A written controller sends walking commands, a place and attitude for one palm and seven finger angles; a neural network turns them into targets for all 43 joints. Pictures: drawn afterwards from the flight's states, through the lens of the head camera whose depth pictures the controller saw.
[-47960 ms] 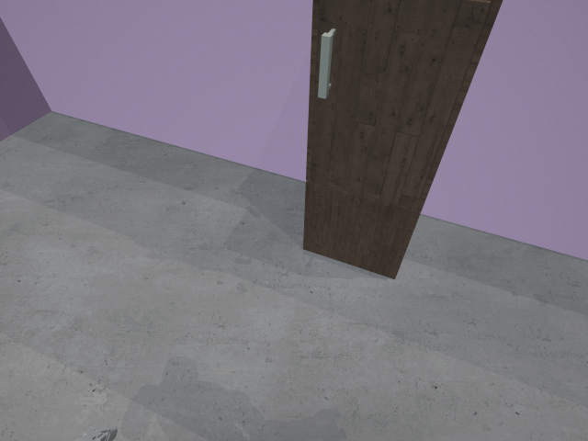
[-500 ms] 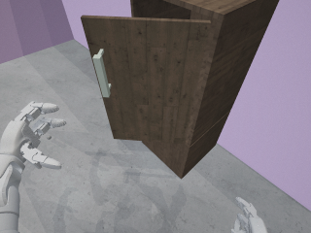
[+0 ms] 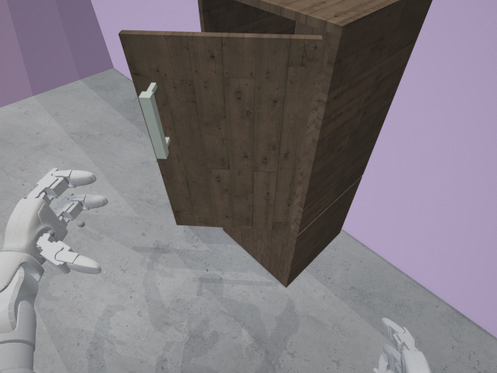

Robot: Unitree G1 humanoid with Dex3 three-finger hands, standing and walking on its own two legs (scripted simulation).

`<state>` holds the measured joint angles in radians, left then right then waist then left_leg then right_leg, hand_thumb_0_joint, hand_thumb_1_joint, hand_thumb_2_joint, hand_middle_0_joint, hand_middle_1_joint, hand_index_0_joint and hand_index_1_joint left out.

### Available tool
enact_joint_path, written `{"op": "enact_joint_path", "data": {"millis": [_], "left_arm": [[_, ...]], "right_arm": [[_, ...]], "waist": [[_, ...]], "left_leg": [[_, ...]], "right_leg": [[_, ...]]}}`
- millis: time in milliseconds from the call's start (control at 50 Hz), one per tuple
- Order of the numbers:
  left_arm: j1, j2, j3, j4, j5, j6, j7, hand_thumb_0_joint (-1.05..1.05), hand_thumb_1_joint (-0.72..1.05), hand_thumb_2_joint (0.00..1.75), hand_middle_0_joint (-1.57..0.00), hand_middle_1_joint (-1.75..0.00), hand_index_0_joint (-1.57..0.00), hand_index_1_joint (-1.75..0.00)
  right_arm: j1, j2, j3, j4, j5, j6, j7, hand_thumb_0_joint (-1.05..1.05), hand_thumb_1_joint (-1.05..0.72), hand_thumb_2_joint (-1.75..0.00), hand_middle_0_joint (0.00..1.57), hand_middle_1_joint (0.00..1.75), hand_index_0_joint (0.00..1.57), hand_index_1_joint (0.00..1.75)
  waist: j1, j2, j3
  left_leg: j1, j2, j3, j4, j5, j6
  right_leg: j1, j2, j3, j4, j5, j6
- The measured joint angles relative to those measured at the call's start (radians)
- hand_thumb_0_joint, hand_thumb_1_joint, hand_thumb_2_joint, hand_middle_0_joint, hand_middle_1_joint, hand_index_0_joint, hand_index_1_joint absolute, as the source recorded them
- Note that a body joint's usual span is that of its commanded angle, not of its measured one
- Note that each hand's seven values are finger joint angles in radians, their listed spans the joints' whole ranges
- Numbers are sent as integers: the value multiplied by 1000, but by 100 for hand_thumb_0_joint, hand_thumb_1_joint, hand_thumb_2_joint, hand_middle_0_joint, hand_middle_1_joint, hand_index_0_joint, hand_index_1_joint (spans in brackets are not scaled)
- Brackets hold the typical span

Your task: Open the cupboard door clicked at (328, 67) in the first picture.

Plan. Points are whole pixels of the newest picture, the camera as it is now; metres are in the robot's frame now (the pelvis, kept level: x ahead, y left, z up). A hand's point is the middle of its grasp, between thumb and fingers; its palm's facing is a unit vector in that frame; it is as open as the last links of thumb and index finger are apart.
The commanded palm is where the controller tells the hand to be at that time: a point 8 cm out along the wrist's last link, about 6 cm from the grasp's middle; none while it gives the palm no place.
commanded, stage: move the hooked fingers beside the handle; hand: left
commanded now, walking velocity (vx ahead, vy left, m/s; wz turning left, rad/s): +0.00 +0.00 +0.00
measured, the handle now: (157, 122) +0.57 +0.24 +0.10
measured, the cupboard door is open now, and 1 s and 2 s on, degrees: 42 42 42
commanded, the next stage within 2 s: none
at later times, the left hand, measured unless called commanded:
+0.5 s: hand (99, 191) +0.35 +0.27 +0.12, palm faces +0.04 -1.00 -0.01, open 14.0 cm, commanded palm +0.33 +0.32 +0.11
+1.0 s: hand (108, 163) +0.42 +0.29 +0.11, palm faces +0.01 -1.00 +0.01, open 14.0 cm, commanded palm +0.40 +0.34 +0.11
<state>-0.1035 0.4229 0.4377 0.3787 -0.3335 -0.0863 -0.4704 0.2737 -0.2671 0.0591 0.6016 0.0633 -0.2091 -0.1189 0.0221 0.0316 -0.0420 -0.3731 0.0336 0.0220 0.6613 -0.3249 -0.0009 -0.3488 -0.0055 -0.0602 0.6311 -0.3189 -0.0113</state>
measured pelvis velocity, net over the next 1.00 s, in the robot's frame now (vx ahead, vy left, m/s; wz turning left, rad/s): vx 0.00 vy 0.01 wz -0.02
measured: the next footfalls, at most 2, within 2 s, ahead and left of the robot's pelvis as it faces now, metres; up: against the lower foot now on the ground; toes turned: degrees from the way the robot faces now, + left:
none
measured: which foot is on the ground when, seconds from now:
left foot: down 0.00-1.00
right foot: down 0.00-1.00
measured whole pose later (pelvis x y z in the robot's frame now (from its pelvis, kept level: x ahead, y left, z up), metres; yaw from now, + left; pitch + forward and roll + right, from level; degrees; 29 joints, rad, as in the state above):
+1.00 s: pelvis +0.00 +0.01 -0.01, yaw -1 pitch +10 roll -1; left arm -0.67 0.61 0.47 1.03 -0.22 -0.24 -0.52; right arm 0.37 -0.30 0.05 0.63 0.05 -0.07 -0.09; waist -0.06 0.00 -0.06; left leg -0.58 0.04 0.03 0.76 -0.35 0.01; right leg -0.56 0.00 -0.04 0.71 -0.33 0.00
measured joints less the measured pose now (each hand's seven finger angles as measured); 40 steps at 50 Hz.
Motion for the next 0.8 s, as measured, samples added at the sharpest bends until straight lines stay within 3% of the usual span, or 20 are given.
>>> {"op": "enact_joint_path", "data": {"millis": [140,280,500,800], "left_arm": [[-13,-2,-3,16,-1,-2,-4,-1,-50,30,-30,-120,-30,-120],[-132,15,-21,125,23,-14,1,-1,-50,30,-30,-120,-30,-120],[-282,71,7,316,54,-48,-11,-1,-50,30,-30,-120,-30,-120],[-437,137,42,516,92,-111,-25,-1,-50,30,-30,-120,-30,-120]], "right_arm": [[-5,-1,2,1,2,-3,-3,2,-90,-90,21,30,21,30],[-12,-5,5,17,3,1,-14,1,-90,-90,21,30,21,30],[23,-18,-3,16,-2,40,4,1,-90,-90,21,30,21,30],[85,-29,-15,31,-9,103,18,1,-90,-90,20,30,21,30]], "waist": [[4,7,-1],[3,1,9],[-36,-10,-2],[-70,-21,-12]], "left_leg": [[-1,-1,-3,0,2,-2],[-22,-4,-13,8,7,-4],[-71,4,3,28,-2,-4],[-146,7,11,66,-18,5]], "right_leg": [[-1,-1,-3,3,-1,-1],[-19,-4,-13,13,-2,-4],[-77,3,4,36,-4,-5],[-149,5,14,61,-9,3]]}}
